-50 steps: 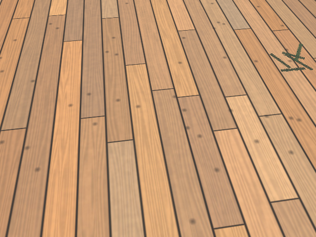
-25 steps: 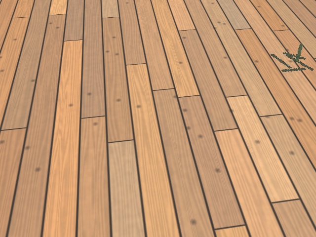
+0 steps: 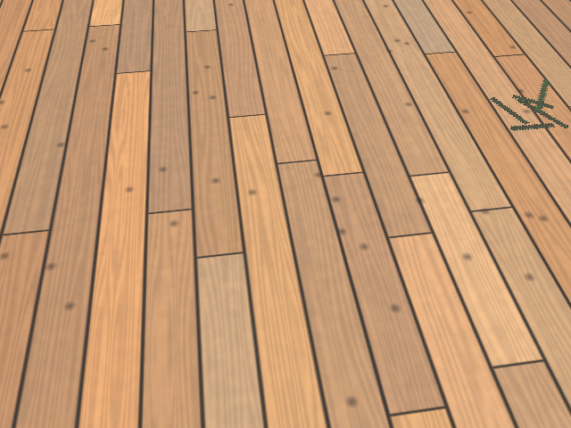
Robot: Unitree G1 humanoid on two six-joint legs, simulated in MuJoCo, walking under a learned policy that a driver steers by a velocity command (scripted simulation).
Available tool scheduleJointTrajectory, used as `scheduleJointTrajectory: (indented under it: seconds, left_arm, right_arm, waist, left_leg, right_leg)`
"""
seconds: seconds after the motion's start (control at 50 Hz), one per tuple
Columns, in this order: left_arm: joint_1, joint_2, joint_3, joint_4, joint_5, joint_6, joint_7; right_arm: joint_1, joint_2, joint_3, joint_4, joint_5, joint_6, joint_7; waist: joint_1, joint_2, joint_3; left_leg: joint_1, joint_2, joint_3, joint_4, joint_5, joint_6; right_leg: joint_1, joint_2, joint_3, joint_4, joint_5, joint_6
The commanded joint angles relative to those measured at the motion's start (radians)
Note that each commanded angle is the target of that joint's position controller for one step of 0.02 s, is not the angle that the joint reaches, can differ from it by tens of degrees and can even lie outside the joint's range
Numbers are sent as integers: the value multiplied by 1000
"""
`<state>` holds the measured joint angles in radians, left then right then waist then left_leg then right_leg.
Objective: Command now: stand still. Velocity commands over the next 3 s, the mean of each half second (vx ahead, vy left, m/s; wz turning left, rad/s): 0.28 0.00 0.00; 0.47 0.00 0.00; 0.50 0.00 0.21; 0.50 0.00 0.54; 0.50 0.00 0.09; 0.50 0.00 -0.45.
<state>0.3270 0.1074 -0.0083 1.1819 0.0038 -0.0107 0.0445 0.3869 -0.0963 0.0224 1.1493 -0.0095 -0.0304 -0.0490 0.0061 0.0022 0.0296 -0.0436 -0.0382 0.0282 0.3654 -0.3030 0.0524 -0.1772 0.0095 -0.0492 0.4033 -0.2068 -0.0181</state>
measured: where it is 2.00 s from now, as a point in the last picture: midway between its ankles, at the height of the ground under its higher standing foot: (305, 285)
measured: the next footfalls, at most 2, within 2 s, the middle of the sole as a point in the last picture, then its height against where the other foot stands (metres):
right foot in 0.38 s outside the picture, level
left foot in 0.92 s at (288, 420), level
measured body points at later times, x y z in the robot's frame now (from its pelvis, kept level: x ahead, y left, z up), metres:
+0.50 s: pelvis +0.13 -0.07 -0.01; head +0.15 -0.08 +0.44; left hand +0.17 +0.18 -0.15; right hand +0.08 -0.30 -0.17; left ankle +0.00 +0.06 -0.66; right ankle +0.15 -0.14 -0.74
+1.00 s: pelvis +0.41 -0.04 -0.02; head +0.45 -0.03 +0.43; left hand +0.35 +0.19 -0.17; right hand +0.53 -0.28 -0.15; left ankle +0.50 +0.02 -0.74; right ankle +0.22 -0.14 -0.64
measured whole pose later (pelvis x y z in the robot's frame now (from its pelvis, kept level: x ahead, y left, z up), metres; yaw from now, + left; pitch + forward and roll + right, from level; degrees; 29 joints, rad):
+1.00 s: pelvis +0.41 -0.04 -0.02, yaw +0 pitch +0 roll +0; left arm 0.42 0.17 0.03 1.07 0.00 -0.09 0.00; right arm 0.12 -0.19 -0.07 0.95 -0.03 -0.08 0.02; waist 0.02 -0.02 0.08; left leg -0.40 -0.05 0.14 0.55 -0.16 0.12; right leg -0.20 0.01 -0.01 1.14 -0.39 -0.09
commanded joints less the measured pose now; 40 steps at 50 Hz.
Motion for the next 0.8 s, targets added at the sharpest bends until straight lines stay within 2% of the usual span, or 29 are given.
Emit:
scheduleJointTrajectory:
  seconds: [0.02, 0.04, 0.06, 0.08, 0.1, 0.12, 0.14, 0.16, 0.2, 0.26, 0.3, 0.34, 0.36, 0.38, 0.4, 0.42, 0.44, 0.46, 0.48, 0.5, 0.52, 0.56, 0.62, 0.7, 0.74, 0.8]
  left_arm:
    - [88, 59, 7, 2, 0, -1, 2]
    - [91, 54, 5, 4, 1, -1, 1]
    - [83, 59, 8, 0, 3, 1, 0]
    - [71, 68, 13, -9, 5, 3, -2]
    - [53, 70, 18, -23, 9, 4, -8]
    - [21, 66, 20, -45, 19, 4, -16]
    - [-17, 55, 18, -72, 30, 0, -23]
    - [-60, 51, 18, -102, 36, -8, -30]
    - [-111, 77, 30, -148, 32, -28, -42]
    - [-141, 95, 46, -192, 19, -55, -59]
    - [-154, 95, 53, -216, 13, -57, -68]
    - [-94, 84, 58, -214, 5, -55, -71]
    - [-1, 83, 66, -183, 1, -57, -69]
    - [129, 114, 85, -134, 0, -60, -61]
    - [287, 188, 111, -101, 16, -69, -47]
    - [402, 298, 132, -87, 28, -66, -44]
    - [295, 244, 114, -94, 17, -51, -44]
    - [163, 217, 104, -135, 17, -51, -46]
    - [91, 189, 93, -155, 15, -59, -51]
    - [67, 172, 84, -160, 15, -69, -52]
    - [64, 142, 72, -154, 13, -77, -48]
    - [116, 130, 61, -132, 12, -91, -41]
    - [180, 142, 55, -115, 11, -99, -36]
    - [223, 129, 43, -111, 11, -103, -36]
    - [242, 134, 42, -107, 10, -107, -34]
    - [258, 149, 45, -96, 12, -109, -28]
  right_arm:
    - [109, -60, -8, 4, 0, -2, -2]
    - [118, -58, -7, 6, -1, -2, -1]
    - [125, -68, -12, 7, -3, 0, -1]
    - [137, -91, -23, 7, -4, 3, 0]
    - [154, -118, -35, 6, -4, 8, 2]
    - [186, -140, -47, 9, -3, 13, 5]
    - [209, -154, -55, 12, -2, 14, 7]
    - [225, -151, -59, 14, -5, 11, 9]
    - [244, -154, -65, 16, -22, -6, 12]
    - [210, -161, -69, -1, -19, -32, 15]
    - [183, -173, -71, -13, -18, -44, 16]
    - [142, -186, -74, -25, -10, -50, 20]
    - [114, -190, -74, -33, -4, -53, 24]
    - [120, -185, -69, -34, -7, -60, 30]
    - [108, -161, -59, -47, -7, -66, 38]
    - [151, -81, -44, -92, 5, -67, 44]
    - [87, -129, -58, -111, -23, -62, 53]
    - [31, -124, -58, -135, -22, -61, 63]
    - [1, -116, -58, -140, -18, -66, 69]
    - [7, -110, -62, -138, -18, -63, 71]
    - [30, -106, -64, -132, -25, -53, 73]
    - [26, -110, -71, -136, -25, -34, 78]
    - [-101, -116, -76, -178, -24, -18, 84]
    - [-315, -106, -70, -256, -17, -19, 89]
    - [-383, -99, -65, -279, -11, -21, 90]
    - [-435, -113, -67, -304, -9, -25, 87]
  waist:
    - [0, 9, 75]
    - [-3, 9, 57]
    - [-8, 15, 67]
    - [-16, 38, 81]
    - [-30, 83, 110]
    - [-50, 121, 163]
    - [-65, 138, 224]
    - [-79, 138, 263]
    - [-79, 101, 268]
    - [-51, 64, 210]
    - [-33, 85, 181]
    - [12, 100, 157]
    - [60, 83, 130]
    - [108, 34, 67]
    - [180, -81, -22]
    - [171, -330, -114]
    - [105, -191, -33]
    - [56, -94, 59]
    - [31, -19, 92]
    - [0, -11, 88]
    - [-24, -24, 77]
    - [-36, -41, 69]
    - [-24, -48, 94]
    - [11, -61, 123]
    - [25, -76, 123]
    - [29, -87, 125]
  left_leg:
    - [-108, 139, -103, -71, 257, 12]
    - [-100, 132, -104, -84, 179, 16]
    - [-104, 122, -110, -96, 72, 26]
    - [-110, 120, -131, -108, -83, 48]
    - [-111, 146, -191, -140, -264, 82]
    - [-105, 208, -280, -196, -419, 123]
    - [-102, 281, -358, -242, -501, 164]
    - [-105, 332, -414, -269, -492, 197]
    - [-14, 369, -437, -277, -348, 230]
    - [61, 334, -332, -249, -110, 202]
    - [17, 302, -256, -220, -1, 179]
    - [-96, 270, -179, -158, 96, 150]
    - [-181, 236, -129, -73, 206, 127]
    - [-245, 188, -76, 87, 340, 103]
    - [-360, 112, 14, 370, 313, 61]
    - [-559, -33, 84, 759, -162, 17]
    - [-618, 26, -57, 894, -176, 45]
    - [-647, 80, -61, 923, -74, 60]
    - [-617, 113, -65, 878, 10, 62]
    - [-573, 129, -60, 835, 41, 58]
    - [-533, 139, -55, 798, 54, 46]
    - [-530, 131, -28, 760, 75, 32]
    - [-629, 134, 5, 680, 137, 11]
    - [-658, 114, 51, 457, 238, -9]
    - [-610, 91, 73, 346, 280, -3]
    - [-557, 70, 89, 246, 278, 30]
  right_leg:
    - [30, -108, 104, -40, 175, -25]
    - [34, -100, 99, -42, 118, -27]
    - [17, -82, 87, -26, 39, -30]
    - [-21, -50, 59, 22, -75, -37]
    - [-97, -13, 21, 95, -194, -41]
    - [-207, 12, -18, 179, -255, -41]
    - [-303, 7, -51, 247, -263, -43]
    - [-366, -25, -44, 319, -244, -48]
    - [-508, -67, -4, 437, -262, -54]
    - [-509, -81, 5, 395, -199, -50]
    - [-407, -60, -18, 327, -157, -51]
    - [-210, -21, -62, 234, -83, -60]
    - [-35, 20, -94, 173, -28, -65]
    - [153, 56, -102, 136, -32, -72]
    - [333, -87, 81, 43, -161, -107]
    - [428, -387, 625, -199, -415, -219]
    - [293, -392, 740, -273, -523, -227]
    - [185, -383, 625, -258, -497, -214]
    - [102, -343, 507, -269, -333, -201]
    - [61, -301, 415, -272, -216, -183]
    - [38, -264, 335, -276, -120, -167]
    - [55, -238, 248, -275, 47, -165]
    - [100, -226, 178, -293, 174, -173]
    - [125, -196, 102, -293, 342, -173]
    - [139, -192, 75, -287, 413, -168]
    - [204, -214, 60, -263, 505, -168]
Over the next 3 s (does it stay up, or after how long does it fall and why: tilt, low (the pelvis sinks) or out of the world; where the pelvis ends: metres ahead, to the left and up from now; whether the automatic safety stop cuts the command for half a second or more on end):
stays up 1.42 0.21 0.00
